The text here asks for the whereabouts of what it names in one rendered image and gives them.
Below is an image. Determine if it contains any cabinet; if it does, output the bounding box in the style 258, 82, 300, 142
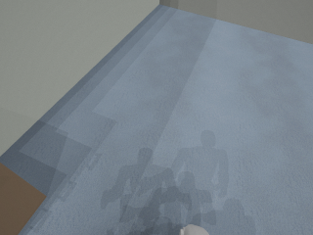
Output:
0, 163, 47, 235

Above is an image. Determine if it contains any right robot thigh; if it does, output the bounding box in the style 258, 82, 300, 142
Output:
179, 224, 209, 235

